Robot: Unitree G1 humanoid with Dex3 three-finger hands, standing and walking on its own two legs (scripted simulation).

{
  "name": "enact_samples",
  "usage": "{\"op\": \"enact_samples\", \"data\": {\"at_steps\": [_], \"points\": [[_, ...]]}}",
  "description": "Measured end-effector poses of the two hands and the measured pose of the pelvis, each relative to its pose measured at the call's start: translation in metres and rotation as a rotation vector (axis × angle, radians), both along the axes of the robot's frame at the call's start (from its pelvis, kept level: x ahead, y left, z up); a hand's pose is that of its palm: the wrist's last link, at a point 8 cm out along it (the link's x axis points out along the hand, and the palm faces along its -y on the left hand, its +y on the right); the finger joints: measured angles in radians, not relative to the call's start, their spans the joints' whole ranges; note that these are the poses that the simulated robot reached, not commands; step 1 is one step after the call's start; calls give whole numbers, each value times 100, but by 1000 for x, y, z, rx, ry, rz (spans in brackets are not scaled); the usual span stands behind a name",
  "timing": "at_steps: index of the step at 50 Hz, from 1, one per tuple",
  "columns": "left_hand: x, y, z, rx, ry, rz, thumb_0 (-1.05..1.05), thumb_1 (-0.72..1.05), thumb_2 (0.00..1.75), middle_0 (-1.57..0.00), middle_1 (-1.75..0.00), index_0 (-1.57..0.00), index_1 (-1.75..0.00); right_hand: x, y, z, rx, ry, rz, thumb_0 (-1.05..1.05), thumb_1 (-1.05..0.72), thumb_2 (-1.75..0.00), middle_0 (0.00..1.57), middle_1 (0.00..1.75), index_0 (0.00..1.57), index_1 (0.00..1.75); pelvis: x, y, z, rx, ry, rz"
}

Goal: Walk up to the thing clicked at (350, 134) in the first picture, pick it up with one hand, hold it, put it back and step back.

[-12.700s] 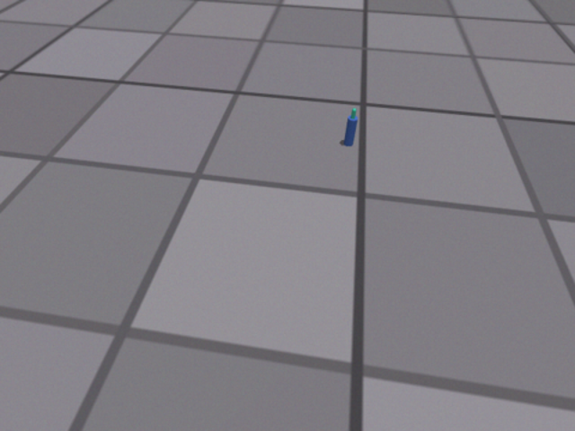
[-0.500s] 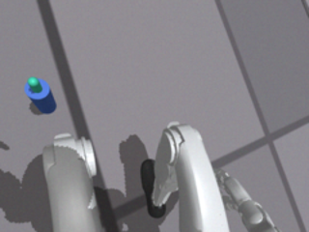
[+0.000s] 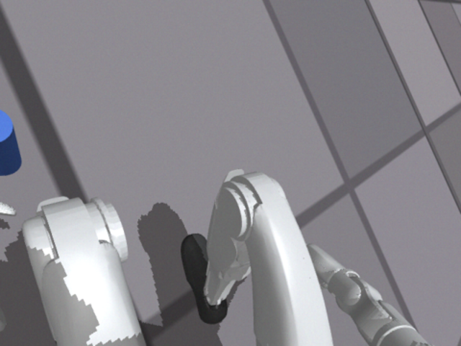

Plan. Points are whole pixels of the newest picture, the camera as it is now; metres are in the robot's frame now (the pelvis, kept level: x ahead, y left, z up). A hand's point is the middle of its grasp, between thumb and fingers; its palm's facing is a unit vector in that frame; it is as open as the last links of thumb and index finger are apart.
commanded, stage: close in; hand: left
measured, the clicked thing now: out of the picture +0.44 +0.26 -0.17
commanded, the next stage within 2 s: close in 0.42 s
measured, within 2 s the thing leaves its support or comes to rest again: leaves its support in 1.54 s
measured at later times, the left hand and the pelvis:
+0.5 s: hand out of the picture +0.42 +0.25 -0.16, palm faces +0.18 -0.98 +0.02, open 17.1 cm; pelvis -0.01 +0.01 +0.00, yaw -2 degrees
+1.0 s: hand (1, 144) +0.43 +0.25 -0.16, palm faces +0.17 -0.99 +0.01, open 9.4 cm; pelvis +0.00 +0.01 +0.00, yaw -2 degrees
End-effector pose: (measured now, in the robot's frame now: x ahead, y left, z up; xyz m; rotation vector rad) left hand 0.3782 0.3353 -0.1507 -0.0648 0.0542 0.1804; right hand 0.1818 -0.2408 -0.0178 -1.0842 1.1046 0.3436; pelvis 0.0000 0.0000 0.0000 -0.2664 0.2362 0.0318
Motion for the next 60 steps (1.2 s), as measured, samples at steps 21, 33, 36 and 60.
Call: {"op": "enact_samples", "data": {"at_steps": [21, 33, 36, 60], "points": [[13, -35, -8, 21, -15, -17, -2, -59, 11, -11, -17, -14, -14, -31, 1, 4, -50, 87, -13, 0, -90, -89, 20, 30, 21, 30, -6, 4, -1, -31, -35, -16], [15, -32, -13, 48, -10, -8, -2, -44, 21, -17, -21, -17, -21, -36, 2, -2, -51, 147, -21, 0, -89, -89, 20, 30, 21, 30, -3, 6, 1, -37, -18, -19], [18, -34, -14, 31, -19, 7, -2, -32, 27, -24, -26, -24, -26, -32, 3, -1, -55, 142, -18, 0, -88, -89, 20, 30, 21, 30, -2, 6, 1, -39, -16, -21], [30, -38, -10, 53, -8, 17, 0, 22, 69, -74, -77, -71, -78, -23, 2, -1, -57, 141, -30, 0, -86, -89, 20, 30, 21, 30, -1, 5, 4, -39, 2, -23]]}}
